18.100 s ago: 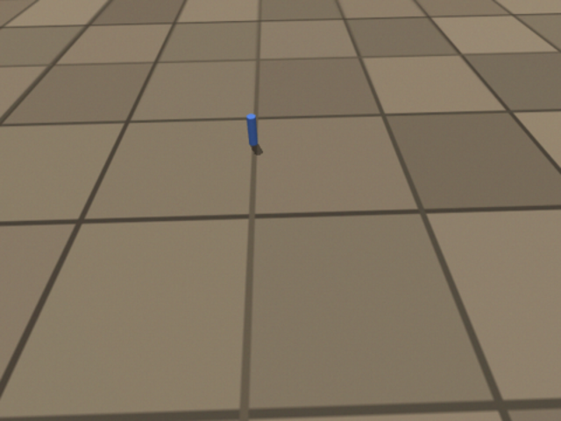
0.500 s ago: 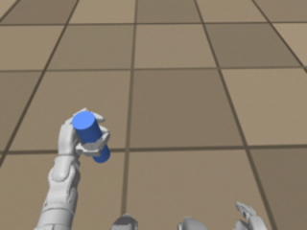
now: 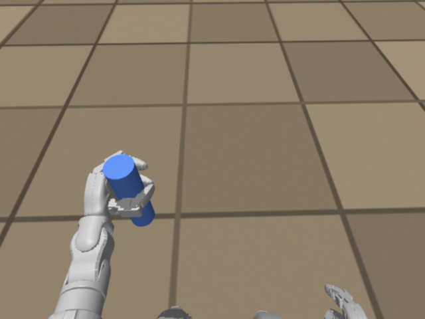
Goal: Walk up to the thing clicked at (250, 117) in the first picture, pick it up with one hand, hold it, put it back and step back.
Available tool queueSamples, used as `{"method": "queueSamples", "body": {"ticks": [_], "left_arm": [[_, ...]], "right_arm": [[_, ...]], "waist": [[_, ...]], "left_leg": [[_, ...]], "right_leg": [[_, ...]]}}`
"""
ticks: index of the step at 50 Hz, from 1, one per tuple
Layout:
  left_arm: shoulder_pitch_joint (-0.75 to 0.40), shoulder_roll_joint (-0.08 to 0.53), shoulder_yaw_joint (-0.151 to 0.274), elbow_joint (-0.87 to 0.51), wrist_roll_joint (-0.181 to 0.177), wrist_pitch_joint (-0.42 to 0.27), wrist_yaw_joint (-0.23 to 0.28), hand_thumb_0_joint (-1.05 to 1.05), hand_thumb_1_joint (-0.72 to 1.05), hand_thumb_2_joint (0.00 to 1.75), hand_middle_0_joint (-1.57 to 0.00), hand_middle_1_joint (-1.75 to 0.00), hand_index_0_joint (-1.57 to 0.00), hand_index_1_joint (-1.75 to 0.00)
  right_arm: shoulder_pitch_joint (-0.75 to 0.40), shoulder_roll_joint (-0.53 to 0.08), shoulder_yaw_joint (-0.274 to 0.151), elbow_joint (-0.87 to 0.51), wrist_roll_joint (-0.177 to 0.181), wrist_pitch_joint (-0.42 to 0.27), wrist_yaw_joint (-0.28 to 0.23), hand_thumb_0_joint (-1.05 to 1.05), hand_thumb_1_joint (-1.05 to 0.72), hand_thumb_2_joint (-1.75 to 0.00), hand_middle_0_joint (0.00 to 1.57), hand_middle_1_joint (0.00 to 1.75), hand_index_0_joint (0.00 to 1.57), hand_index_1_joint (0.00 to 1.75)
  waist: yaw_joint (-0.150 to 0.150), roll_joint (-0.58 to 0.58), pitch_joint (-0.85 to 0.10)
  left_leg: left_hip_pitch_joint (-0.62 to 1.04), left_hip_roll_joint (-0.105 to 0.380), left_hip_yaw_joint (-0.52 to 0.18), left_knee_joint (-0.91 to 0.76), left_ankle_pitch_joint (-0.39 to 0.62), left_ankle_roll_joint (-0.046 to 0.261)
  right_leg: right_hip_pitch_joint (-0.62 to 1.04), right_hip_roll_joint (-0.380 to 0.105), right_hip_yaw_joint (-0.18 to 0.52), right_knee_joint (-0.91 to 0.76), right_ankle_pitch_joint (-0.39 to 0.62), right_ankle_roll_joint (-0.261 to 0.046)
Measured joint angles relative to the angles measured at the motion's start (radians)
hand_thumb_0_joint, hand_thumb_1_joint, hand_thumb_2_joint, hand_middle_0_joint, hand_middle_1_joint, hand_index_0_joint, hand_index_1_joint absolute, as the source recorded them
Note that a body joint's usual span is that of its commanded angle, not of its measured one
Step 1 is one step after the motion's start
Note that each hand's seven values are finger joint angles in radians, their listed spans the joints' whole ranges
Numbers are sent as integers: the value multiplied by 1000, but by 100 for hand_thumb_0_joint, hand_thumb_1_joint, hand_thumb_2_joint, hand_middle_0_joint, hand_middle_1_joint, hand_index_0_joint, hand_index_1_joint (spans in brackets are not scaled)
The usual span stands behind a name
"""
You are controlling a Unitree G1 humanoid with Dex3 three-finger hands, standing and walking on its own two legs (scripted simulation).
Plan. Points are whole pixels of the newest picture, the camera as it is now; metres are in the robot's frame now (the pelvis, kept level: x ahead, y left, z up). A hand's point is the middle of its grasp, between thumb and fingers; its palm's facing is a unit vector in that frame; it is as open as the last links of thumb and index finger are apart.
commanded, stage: hold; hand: left
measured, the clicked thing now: (132, 194) +0.34 +0.18 +0.03
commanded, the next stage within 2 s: none
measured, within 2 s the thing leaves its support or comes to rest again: neither
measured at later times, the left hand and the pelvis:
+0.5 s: hand (135, 190) +0.32 +0.16 +0.06, palm faces +0.05 -1.00 +0.01, open 7.1 cm; pelvis +0.00 +0.00 +0.01, yaw +0 degrees
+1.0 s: hand (136, 189) +0.32 +0.16 +0.07, palm faces +0.04 -1.00 +0.00, open 7.1 cm; pelvis -0.01 +0.00 +0.01, yaw +0 degrees
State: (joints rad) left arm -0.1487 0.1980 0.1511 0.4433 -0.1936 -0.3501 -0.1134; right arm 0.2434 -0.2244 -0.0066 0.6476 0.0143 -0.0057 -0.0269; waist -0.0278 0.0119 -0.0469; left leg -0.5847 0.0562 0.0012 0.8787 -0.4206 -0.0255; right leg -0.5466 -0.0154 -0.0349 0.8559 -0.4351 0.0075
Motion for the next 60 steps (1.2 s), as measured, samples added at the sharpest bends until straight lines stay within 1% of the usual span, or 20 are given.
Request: {"method": "queueSamples", "body": {"ticks": [13, 31, 35, 40, 49, 56, 60], "left_arm": [[13, -6, -12, -17, 6, 17, 8, 4, -4, 112, -92, -106, -90, -106], [7, -9, -10, 13, 3, 0, 3, 4, -4, 112, -92, -106, -90, -106], [5, -6, -15, 19, 5, -4, -1, 4, -4, 112, -92, -106, -90, -106], [8, -9, -16, 7, 3, -9, 3, 4, -4, 112, -92, -106, -90, -106], [-4, -8, -18, 15, 6, -2, 6, 4, -4, 112, -92, -106, -90, -106], [-5, -6, -8, 25, 5, -5, -1, 4, -4, 112, -92, -106, -90, -106], [2, -4, -10, 19, 6, -5, -5, 4, -4, 112, -92, -106, -90, -106]], "right_arm": [[-5, -1, 1, 1, 2, 1, -5, 1, -90, -90, 20, 30, 20, 30], [-14, -1, 2, 9, 0, -7, -3, 1, -90, -90, 20, 30, 20, 30], [-12, -1, 1, 9, -1, -9, 0, 1, -90, -90, 20, 30, 20, 30], [-9, -2, 1, 11, 1, -11, -1, 1, -90, -90, 20, 30, 20, 30], [-9, -2, -1, 16, 0, -13, -2, 1, -90, -90, 20, 30, 20, 30], [-12, -3, -2, 17, 1, -14, -3, 1, -90, -90, 20, 30, 20, 30], [-13, -5, -3, 17, 1, -15, -4, 1, -90, -90, 20, 30, 20, 30]], "waist": [[0, -1, 8], [2, -3, 15], [2, -3, 18], [2, 0, 22], [2, 0, 22], [-1, -2, 20], [0, -2, 20]], "left_leg": [[49, -2, 1, -43, 20, -1], [69, -5, 2, -68, 38, 0], [69, -5, 2, -67, 39, -1], [73, -5, 3, -70, 40, -1], [77, -5, 2, -77, 44, -2], [73, -4, 0, -79, 46, -3], [73, -4, 1, -79, 46, -3]], "right_leg": [[48, -1, -1, -39, 17, 0], [65, -3, 0, -60, 32, -1], [65, -3, 0, -59, 34, -1], [68, -3, 2, -60, 35, -1], [72, -2, 1, -65, 38, -3], [68, -2, -1, -67, 39, -3], [67, -2, -1, -67, 38, -4]]}}
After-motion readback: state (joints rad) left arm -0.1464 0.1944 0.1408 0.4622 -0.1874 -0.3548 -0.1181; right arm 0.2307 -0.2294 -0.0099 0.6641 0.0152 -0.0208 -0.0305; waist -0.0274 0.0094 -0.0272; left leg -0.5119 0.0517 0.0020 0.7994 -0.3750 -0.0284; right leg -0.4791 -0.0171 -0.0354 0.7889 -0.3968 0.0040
